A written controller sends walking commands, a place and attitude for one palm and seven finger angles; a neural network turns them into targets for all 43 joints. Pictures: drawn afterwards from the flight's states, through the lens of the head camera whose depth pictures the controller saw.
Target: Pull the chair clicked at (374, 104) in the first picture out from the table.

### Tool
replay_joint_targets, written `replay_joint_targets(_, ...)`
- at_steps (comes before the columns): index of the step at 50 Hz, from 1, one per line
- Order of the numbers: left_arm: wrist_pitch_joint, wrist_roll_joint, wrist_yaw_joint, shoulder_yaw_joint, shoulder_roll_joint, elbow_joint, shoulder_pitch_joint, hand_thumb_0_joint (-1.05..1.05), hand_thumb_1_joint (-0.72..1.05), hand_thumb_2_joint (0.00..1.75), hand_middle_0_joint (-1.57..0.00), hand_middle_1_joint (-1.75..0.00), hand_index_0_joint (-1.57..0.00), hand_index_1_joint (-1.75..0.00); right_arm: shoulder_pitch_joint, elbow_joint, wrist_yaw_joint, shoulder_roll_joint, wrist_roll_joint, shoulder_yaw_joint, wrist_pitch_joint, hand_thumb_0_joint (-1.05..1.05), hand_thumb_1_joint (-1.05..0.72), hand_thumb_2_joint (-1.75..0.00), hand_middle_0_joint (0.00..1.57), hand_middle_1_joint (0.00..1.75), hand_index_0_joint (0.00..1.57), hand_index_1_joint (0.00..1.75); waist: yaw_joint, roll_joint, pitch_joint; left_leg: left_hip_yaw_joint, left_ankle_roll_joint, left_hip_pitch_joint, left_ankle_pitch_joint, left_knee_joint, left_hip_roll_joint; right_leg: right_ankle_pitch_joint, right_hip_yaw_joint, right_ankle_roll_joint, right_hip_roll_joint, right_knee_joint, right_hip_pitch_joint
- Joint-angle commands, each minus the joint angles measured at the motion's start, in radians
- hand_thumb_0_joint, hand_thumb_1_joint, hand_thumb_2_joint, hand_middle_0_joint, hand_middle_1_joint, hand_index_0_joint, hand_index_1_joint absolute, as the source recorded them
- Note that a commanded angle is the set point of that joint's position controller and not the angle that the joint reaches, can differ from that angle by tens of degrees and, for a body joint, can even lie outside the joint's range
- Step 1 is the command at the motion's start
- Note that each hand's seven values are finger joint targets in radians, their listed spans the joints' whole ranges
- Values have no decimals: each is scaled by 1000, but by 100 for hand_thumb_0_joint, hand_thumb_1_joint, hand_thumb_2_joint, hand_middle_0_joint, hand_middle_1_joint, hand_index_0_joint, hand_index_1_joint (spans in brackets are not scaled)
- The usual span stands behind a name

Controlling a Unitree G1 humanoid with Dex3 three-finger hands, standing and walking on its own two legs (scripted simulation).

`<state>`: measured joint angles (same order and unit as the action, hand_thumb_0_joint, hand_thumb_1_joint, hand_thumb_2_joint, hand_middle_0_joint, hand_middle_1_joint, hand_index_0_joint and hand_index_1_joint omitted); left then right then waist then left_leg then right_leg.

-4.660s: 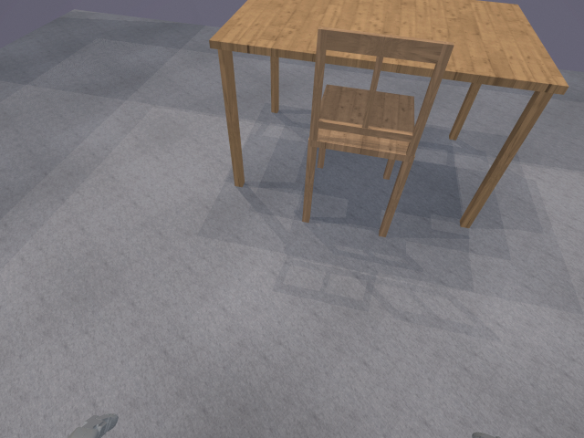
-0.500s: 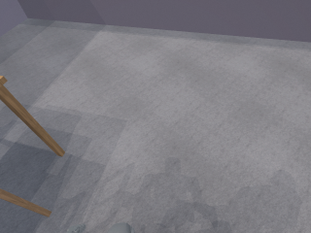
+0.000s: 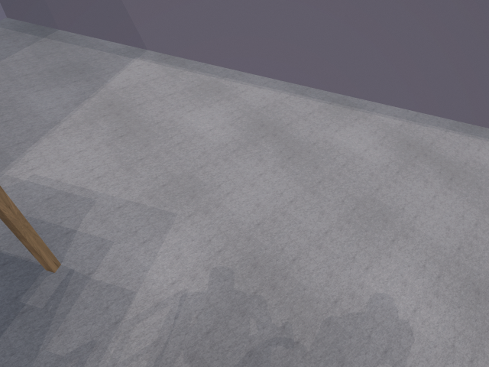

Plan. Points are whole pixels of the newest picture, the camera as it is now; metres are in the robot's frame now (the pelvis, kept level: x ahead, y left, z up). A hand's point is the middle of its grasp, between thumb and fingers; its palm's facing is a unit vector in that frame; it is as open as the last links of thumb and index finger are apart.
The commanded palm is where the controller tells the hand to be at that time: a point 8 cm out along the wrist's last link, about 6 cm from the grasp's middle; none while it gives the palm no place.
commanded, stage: turn to face it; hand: left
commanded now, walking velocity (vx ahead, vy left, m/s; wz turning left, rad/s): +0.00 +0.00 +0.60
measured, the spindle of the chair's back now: out of the picture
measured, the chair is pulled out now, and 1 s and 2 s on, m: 0.00 0.00 0.00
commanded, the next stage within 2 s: none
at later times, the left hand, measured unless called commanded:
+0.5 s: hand out of the picture +0.08 +0.23 -0.15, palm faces +0.27 -0.93 -0.24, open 7.4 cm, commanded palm none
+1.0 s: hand out of the picture -0.06 +0.12 -0.14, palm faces +0.58 -0.76 -0.29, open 7.4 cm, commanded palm none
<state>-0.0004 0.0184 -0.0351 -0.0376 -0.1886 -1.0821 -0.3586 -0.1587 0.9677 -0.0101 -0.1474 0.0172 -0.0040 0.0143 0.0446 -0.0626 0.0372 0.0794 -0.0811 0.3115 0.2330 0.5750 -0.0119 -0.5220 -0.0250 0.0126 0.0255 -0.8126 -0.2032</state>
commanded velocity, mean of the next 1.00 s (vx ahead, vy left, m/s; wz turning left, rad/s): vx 0.00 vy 0.00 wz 0.60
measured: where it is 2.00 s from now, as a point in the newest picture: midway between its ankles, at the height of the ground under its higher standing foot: outside the picture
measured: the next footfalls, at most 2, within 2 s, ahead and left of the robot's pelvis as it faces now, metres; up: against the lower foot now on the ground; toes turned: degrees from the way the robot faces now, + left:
right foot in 0.68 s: +0.07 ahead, -0.14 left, +0.00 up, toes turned +26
left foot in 1.20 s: -0.06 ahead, +0.06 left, +0.00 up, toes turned +50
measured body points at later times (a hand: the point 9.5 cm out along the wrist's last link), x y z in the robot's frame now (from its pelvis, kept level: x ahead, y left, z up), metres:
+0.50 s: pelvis +0.01 +0.00 +0.01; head +0.03 +0.03 +0.46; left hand +0.07 +0.28 -0.13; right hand +0.06 -0.25 -0.13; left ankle +0.05 +0.07 -0.73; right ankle +0.04 -0.17 -0.67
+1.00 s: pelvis +0.01 -0.07 +0.01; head +0.06 -0.08 +0.46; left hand -0.09 +0.16 -0.12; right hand +0.23 -0.26 -0.14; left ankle -0.10 +0.07 -0.64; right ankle +0.03 -0.16 -0.73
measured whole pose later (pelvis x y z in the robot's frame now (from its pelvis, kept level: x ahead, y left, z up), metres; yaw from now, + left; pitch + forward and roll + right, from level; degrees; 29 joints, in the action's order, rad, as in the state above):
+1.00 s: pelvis +0.01 -0.07 +0.01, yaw +36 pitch +0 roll +3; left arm 0.00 0.02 -0.02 -0.03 -0.17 -0.90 -0.27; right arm -0.18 0.94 0.02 -0.30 0.03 0.09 -0.10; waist -0.01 0.01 0.07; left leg -0.02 0.10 0.50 0.38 1.11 0.04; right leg -0.32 0.16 -0.04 -0.09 -0.48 -0.16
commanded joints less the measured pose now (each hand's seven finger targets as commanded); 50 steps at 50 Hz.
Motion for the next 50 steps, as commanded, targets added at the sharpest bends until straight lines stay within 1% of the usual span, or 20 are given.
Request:
replay_joint_targets(1, 8, 6, 4, -31, -84, 68, 33, 0, 90, 90, -20, -30, -20, -30, -76, -26, -19, -186, -2, 48, -9, 0, -90, -90, 20, 30, 20, 30, -38, 200, 58, -417, -87, -24, -172, -364, 278, 53, -15, 23, -85, -256, -222)
replay_joint_targets(4, 15, 4, 9, -44, -83, 79, 38, 0, 90, 90, -20, -30, -20, -30, -96, -27, -17, -195, -6, 64, -7, 0, -90, -90, 20, 30, 20, 30, -34, 141, -54, -372, -66, -112, -172, -347, 231, 151, -9, 40, -84, -283, -261)
replay_joint_targets(6, 21, 8, 8, -56, -87, 94, 50, 0, 90, 90, -20, -30, -20, -30, -109, -33, -16, -194, -5, 80, -7, 0, -90, -90, 20, 30, 20, 30, -39, 149, -95, -374, -53, -154, -160, -340, 216, 188, -11, 53, -86, -292, -298)
replay_joint_targets(9, 26, 9, 7, -66, -92, 121, 103, 0, 90, 90, -20, -30, -20, -30, -129, -33, -14, -199, -4, 89, -12, 0, -90, -90, 20, 30, 20, 30, -49, 146, -77, -419, -34, -139, -101, -351, 202, 222, -20, 67, -87, -289, -333)
replay_joint_targets(13, 30, 9, 5, -72, -112, 156, 162, 0, 90, 90, -20, -30, -20, -30, -160, -29, -14, -208, -2, 100, -17, 0, -90, -90, 20, 30, 20, 30, -62, 189, -70, -476, -26, -160, -76, -345, 186, 228, -32, 80, -82, -259, -370)
replay_joint_targets(20, 32, 0, 5, -67, -126, 218, 250, 0, 90, 90, -20, -30, -20, -30, -192, -38, -12, -238, 6, 119, -30, 0, -90, -90, 20, 30, 20, 30, -87, 190, -81, -599, -77, -170, -51, -319, 181, 140, -41, 74, -48, -117, -345)
replay_joint_targets(25, 32, -8, 1, -62, -126, 243, 249, 0, 90, 90, -20, -30, -20, -30, -182, -50, -8, -259, 9, 130, -41, 0, -90, -90, 20, 30, 20, 30, -85, 202, -99, -659, -86, -144, -42, -311, 166, 108, -48, 55, -13, -19, -262)
replay_joint_targets(27, 29, -11, -1, -59, -127, 252, 237, 0, 90, 90, -20, -30, -20, -30, -171, -59, -7, -267, 10, 135, -46, 0, -90, -90, 20, 30, 20, 30, -82, 225, -109, -674, -86, -140, -98, -291, 156, 94, -49, 47, 6, 54, -212)
replay_joint_targets(29, 28, -17, -4, -59, -127, 249, 196, 0, 90, 90, -20, -30, -20, -30, -146, -70, -2, -270, 9, 140, -51, 0, -90, -90, 20, 30, 20, 30, -68, 220, -123, -658, -64, -94, -96, -287, 134, 111, -38, 34, 24, 154, -108)
replay_joint_targets(31, 26, -22, -7, -65, -146, 236, 133, 0, 90, 90, -20, -30, -20, -30, -108, -83, 5, -265, 3, 144, -56, 0, -90, -90, 20, 30, 20, 30, -38, 220, -121, -611, -6, 20, -3, -280, 87, 206, -17, 20, 26, 343, 72)
replay_joint_targets(32, 19, -19, -11, -70, -175, 234, 109, 0, 90, 90, -20, -30, -20, -30, -93, -86, 9, -241, -6, 140, -59, 0, -90, -90, 20, 30, 20, 30, -23, 162, -110, -565, 30, 150, 101, -227, 60, 267, -58, 3, -31, 478, 213)
replay_joint_targets(33, 12, -5, -16, -85, -247, 250, 110, 0, 90, 90, -20, -30, -20, -30, -119, -97, 9, -181, -15, 134, -62, 0, -90, -90, 20, 30, 20, 30, -22, -59, -111, -406, 93, 342, 273, 11, -24, 103, -287, -64, -269, 607, 326)
replay_joint_targets(34, 15, 7, -15, -82, -290, 277, 160, 0, 90, 90, -20, -30, -20, -30, -122, -119, 2, -178, 0, 134, -54, 0, -90, -90, 20, 30, 20, 30, -30, -214, -66, -202, 149, 416, 316, 303, -128, 6, -494, -164, -503, 674, 190)
replay_joint_targets(35, 19, -2, -18, -66, -256, 299, 235, 0, 90, 90, -20, -30, -20, -30, -107, -116, 7, -224, 15, 139, -53, 0, -90, -90, 20, 30, 20, 30, -67, -96, -21, -222, 127, 328, 276, 449, -59, 78, -370, -171, -488, 657, 1)
replay_joint_targets(36, 11, -4, -14, -58, -216, 310, 297, 0, 90, 90, -20, -30, -20, -30, -127, -100, 18, -209, 15, 139, -64, 0, -90, -90, 20, 30, 20, 30, -104, -60, -16, -195, 130, 286, 195, 542, -44, 168, -257, -151, -401, 635, -46)
replay_joint_targets(37, 6, -9, -12, -58, -191, 311, 307, 0, 90, 90, -20, -30, -20, -30, -137, -89, 23, -198, 11, 137, -69, 0, -90, -90, 20, 30, 20, 30, -114, -79, -14, -175, 138, 271, 173, 583, -29, 275, -213, -126, -349, 604, -52)
replay_joint_targets(38, -2, -10, -6, -46, -168, 303, 295, 0, 90, 90, -20, -30, -20, -30, -130, -78, 29, -200, 10, 133, -71, 0, -90, -90, 20, 30, 20, 30, -114, -54, 19, -150, 148, 277, 122, 625, -5, 393, -119, -117, -309, 563, -40)
replay_joint_targets(39, -11, -9, -3, -39, -156, 292, 259, 0, 90, 90, -20, -30, -20, -30, -127, -81, 33, -196, 8, 127, -69, 0, -90, -90, 20, 30, 20, 30, -101, -63, 18, -131, 156, 296, 99, 641, 1, 502, -70, -116, -296, 530, 6)
replay_joint_targets(43, -19, -4, -2, -43, -177, 244, 95, 0, 90, 90, -20, -30, -20, -30, -27, -109, 35, -182, 7, 115, -75, 0, -90, -90, 20, 30, 20, 30, -37, -77, 4, -102, 179, 337, 106, 623, 24, 717, -26, -111, -321, 465, 126)
replay_joint_targets(50, -11, 9, -1, -47, -206, 224, -2, 0, 90, 90, -20, -30, -20, -30, 103, -136, 37, -177, 2, 93, -77, 0, -90, -90, 20, 30, 20, 30, 3, -130, -13, -51, 177, 285, 186, 466, 39, 878, 36, -130, -356, 420, 197)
